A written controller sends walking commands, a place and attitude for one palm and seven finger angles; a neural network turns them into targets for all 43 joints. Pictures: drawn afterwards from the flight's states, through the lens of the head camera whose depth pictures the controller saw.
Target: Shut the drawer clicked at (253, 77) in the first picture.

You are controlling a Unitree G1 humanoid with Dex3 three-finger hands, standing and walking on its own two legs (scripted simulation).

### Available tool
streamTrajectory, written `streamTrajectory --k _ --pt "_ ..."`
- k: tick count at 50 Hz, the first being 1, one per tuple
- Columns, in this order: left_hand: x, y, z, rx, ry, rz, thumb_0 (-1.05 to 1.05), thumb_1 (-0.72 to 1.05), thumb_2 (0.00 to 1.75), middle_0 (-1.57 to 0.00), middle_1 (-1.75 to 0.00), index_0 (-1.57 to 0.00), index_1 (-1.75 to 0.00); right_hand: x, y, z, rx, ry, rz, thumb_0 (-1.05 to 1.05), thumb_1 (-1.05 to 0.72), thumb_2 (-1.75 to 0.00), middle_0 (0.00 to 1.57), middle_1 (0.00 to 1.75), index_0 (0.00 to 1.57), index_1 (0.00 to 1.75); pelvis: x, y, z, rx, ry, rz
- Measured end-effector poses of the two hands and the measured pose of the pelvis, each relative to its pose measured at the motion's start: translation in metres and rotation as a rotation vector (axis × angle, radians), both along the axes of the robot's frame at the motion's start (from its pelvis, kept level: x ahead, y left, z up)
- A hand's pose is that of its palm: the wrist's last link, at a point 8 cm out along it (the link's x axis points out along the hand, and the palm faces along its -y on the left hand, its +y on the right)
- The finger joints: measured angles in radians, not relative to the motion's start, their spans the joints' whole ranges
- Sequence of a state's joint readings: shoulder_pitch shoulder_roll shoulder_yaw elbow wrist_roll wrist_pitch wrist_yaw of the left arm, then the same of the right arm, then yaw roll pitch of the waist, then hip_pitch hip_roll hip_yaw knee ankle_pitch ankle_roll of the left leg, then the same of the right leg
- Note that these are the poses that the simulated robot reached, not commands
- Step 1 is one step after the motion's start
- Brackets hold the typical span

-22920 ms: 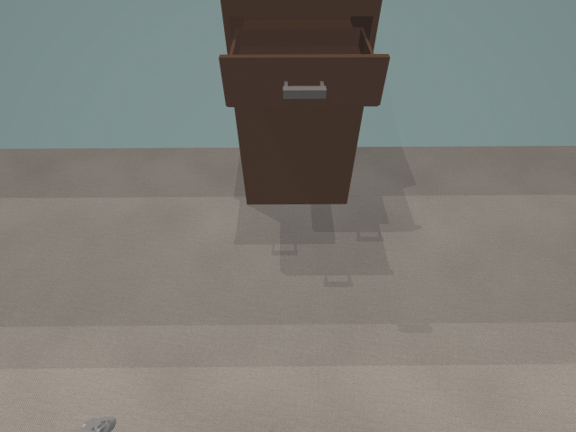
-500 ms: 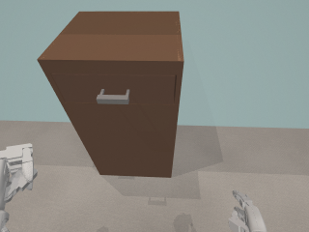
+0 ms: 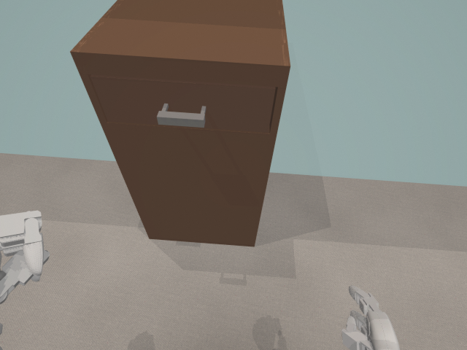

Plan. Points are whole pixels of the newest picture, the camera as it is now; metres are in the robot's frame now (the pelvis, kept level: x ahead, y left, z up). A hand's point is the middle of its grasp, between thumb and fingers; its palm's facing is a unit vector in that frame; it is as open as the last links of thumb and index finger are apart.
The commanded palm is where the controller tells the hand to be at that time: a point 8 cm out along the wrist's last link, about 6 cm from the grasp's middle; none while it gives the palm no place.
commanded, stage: step back with the hand held close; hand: left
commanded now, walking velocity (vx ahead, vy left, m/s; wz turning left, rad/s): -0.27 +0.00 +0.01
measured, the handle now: (183, 113) +0.64 +0.17 +0.02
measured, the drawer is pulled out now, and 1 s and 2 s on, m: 0.00 0.00 0.00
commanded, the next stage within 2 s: stop stepping back and stand still in 0.72 s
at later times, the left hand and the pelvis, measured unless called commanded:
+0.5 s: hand out of the picture +0.12 +0.25 +0.17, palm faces +0.36 -0.82 -0.45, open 3.2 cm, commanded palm +0.05 +0.29 +0.19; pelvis -0.07 +0.01 -0.01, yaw +2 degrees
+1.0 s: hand out of the picture +0.04 +0.23 +0.18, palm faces +0.26 -0.87 -0.43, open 3.2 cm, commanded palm -0.03 +0.28 +0.19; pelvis -0.18 +0.01 +0.00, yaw -4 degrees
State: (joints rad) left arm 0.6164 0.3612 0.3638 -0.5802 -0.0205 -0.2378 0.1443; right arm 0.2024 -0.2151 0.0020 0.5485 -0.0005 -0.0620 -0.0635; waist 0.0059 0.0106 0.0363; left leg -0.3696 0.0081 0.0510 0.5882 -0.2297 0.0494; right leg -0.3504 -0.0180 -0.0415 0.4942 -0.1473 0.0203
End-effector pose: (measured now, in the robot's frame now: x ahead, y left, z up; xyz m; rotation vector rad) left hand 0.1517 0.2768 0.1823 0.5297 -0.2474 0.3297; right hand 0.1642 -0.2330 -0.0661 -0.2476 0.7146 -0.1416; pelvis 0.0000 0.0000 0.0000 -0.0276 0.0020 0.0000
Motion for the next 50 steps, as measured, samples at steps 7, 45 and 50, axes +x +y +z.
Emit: streamTrajectory --k 7,45,50 --pt "-0.012 0.008 0.003 0.046 -0.03 -0.001 0.01 0.89 0.9 -1.4 -1.59 -1.41 -1.6 -0.022 -0.002 0.0 -0.027 0.014 -0.008 0.01 -0.9 -0.9 0.2 0.3 0.2 0.3 -0.012 0.002 -0.001 -0.007 0.001 0.041" --pt "-0.133 -0.013 0.019 0.003 -0.163 -0.225 0.01 0.89 0.9 -1.41 -1.59 -1.41 -1.6 -0.179 0.011 -0.002 -0.005 0.002 -0.062 0.01 -0.9 -0.9 0.2 0.3 0.2 0.3 -0.153 0.007 -0.004 -0.031 0.01 -0.088" --pt "-0.143 0.0 0.012 0.008 -0.093 -0.183 0.01 0.89 0.9 -1.4 -1.59 -1.41 -1.6 -0.221 -0.003 0.004 -0.023 -0.01 -0.142 0.01 -0.9 -0.9 0.2 0.3 0.2 0.3 -0.176 0.009 0.0 -0.014 -0.008 -0.067"
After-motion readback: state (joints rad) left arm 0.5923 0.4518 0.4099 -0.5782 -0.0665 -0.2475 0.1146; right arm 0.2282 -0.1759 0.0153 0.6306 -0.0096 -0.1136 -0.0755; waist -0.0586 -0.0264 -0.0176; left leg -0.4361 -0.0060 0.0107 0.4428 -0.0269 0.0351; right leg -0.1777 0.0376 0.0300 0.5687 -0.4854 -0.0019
